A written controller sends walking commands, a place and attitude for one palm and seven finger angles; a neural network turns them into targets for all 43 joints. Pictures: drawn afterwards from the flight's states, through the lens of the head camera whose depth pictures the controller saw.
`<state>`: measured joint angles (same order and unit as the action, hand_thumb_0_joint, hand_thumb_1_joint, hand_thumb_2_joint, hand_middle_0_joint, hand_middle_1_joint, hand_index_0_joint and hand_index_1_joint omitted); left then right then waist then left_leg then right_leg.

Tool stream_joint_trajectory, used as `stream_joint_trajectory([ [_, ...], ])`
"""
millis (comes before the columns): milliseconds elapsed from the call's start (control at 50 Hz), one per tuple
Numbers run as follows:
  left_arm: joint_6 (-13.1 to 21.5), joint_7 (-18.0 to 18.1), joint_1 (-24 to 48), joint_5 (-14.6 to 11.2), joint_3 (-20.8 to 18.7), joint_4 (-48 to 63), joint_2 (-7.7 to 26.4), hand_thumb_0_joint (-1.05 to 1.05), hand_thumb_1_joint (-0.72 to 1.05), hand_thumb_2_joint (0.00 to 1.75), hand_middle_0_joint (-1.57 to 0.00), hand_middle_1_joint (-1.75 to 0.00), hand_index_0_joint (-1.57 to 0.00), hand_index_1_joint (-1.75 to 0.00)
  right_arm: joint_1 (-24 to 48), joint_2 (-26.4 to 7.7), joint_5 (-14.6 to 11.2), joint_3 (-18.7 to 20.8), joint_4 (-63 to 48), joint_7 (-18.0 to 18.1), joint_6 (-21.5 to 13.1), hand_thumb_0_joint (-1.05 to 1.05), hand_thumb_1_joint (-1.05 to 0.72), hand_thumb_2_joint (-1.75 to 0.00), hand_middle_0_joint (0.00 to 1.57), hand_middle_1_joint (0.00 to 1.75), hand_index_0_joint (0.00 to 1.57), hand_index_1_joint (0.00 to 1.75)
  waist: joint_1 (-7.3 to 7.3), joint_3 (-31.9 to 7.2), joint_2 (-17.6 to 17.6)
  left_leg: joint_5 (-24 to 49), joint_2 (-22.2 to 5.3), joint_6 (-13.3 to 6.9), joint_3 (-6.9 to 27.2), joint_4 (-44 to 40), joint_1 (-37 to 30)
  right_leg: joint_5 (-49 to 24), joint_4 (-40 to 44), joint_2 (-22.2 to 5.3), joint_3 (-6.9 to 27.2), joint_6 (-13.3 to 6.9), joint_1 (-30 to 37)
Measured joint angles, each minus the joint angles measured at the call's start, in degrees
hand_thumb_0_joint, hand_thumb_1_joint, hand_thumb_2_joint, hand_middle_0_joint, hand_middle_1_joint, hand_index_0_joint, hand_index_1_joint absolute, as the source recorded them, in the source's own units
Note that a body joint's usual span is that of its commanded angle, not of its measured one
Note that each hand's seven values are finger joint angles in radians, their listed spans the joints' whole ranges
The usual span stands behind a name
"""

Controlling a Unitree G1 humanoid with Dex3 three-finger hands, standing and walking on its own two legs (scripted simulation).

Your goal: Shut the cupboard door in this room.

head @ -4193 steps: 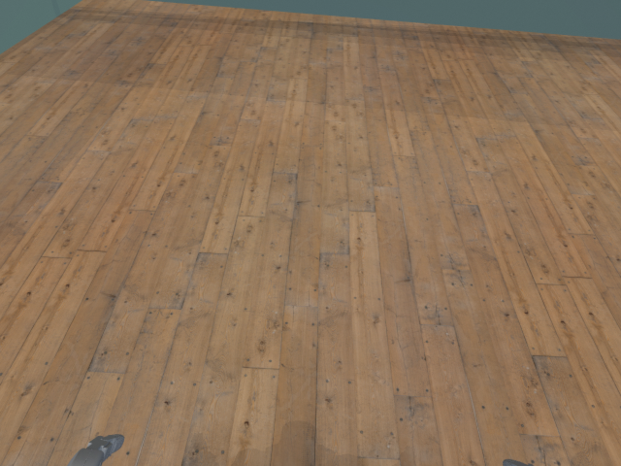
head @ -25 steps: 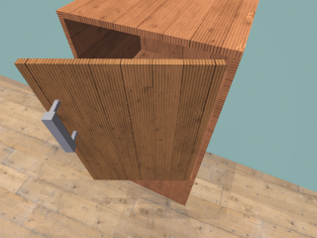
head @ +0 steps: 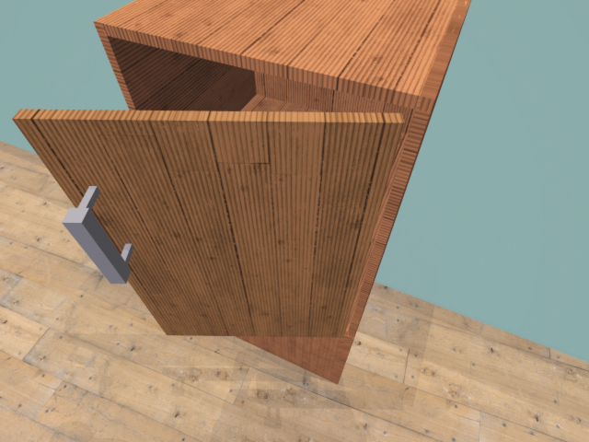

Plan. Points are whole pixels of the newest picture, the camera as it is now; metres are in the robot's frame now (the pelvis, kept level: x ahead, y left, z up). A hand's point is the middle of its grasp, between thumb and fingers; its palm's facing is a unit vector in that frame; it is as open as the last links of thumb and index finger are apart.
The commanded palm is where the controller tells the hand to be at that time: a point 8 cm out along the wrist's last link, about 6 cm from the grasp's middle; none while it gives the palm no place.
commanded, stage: look again from close up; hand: left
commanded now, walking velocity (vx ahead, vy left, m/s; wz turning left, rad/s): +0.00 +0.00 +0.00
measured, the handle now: (106, 237) +0.35 +0.29 +0.08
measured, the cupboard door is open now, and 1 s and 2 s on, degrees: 24 24 24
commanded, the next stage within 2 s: raise the hand and make a fist in 0.38 s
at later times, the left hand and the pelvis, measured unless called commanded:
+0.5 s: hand out of the picture -0.03 +0.14 -0.18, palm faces +0.04 -0.98 -0.17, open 7.3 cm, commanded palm +0.08 +0.19 -0.08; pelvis -0.01 -0.01 +0.00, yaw +0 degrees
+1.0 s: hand out of the picture +0.08 +0.18 -0.06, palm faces +0.18 -0.98 -0.09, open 5.7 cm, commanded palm +0.09 +0.21 -0.02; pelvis -0.09 +0.00 -0.08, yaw +1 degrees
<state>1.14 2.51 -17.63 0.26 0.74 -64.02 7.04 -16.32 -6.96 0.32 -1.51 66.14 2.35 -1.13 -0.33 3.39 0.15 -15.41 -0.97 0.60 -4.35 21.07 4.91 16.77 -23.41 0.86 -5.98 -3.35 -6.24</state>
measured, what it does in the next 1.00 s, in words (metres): lowers itself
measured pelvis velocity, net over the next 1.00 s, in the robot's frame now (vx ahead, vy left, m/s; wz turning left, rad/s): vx -0.09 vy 0.00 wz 0.03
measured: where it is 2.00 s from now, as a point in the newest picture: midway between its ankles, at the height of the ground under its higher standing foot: outside the picture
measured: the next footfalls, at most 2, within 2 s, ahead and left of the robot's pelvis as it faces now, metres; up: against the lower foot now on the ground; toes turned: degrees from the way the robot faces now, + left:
none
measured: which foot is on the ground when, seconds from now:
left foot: down 0.00-1.00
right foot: down 0.00-1.00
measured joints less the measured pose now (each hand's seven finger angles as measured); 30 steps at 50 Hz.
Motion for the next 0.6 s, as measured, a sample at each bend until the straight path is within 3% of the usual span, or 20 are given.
stream_joint_trajectory([
  [500, 0.6, 0.3, -1.0, 0.2, 0.0, 0.0, -1.1, 0.0, 0.91, 0.9, -0.2, -0.3, -0.2, -0.3, -0.8, 0.9, -0.1, 0.2, -0.1, -0.1, 0.3, 0.01, -0.92, -0.9, 0.2, 0.3, 0.19, 0.3, -0.08, -0.1, -0.1, 0.5, -1.2, 0.6, 0.1, 2.4, 1.9, -1.1, 0.4, 1.0, -0.4, -0.5, -0.6],
  [540, -5.6, 1.3, -7.9, -2.9, -0.8, 19.0, 0.4, 0.04, 0.95, 0.9, -0.2, -0.3, -0.21, -0.3, -2.8, -0.5, -0.3, -0.6, -4.5, 2.0, -3.2, 0.03, -0.93, -0.9, 0.2, 0.3, 0.2, 0.3, -0.84, 0.3, -0.4, -0.7, -2.1, 0.3, -1.2, 5.4, 3.2, -0.7, -1.9, 1.6, 0.7, -0.6, -2.3],
  [600, -1.5, 5.1, -13.3, -7.2, 0.1, 39.6, 3.6, 0.07, 0.98, 0.9, -0.21, -0.31, -0.22, -0.31, -5.6, -4.1, -2.4, 0.7, -10.0, 2.8, -10.9, 0.03, -0.94, -0.9, 0.2, 0.3, 0.2, 0.3, 0.16, -2.0, -2.1, -2.3, -1.2, 0.1, -0.8, 6.8, 4.9, 0.9, -5.3, 0.5, 0.3, -0.4, -4.6],
])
